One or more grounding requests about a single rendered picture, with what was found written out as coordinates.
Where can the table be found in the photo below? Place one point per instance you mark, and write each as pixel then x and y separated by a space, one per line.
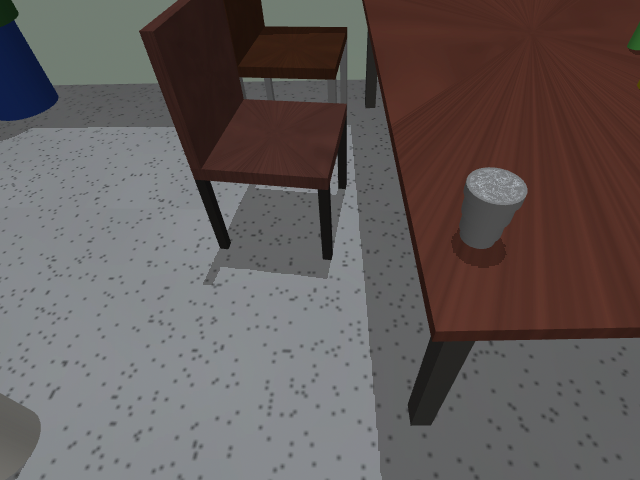
pixel 546 89

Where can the potted plant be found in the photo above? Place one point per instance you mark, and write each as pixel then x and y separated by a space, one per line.
pixel 25 89

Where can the chair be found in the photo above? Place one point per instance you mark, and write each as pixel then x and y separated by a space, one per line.
pixel 227 138
pixel 285 52

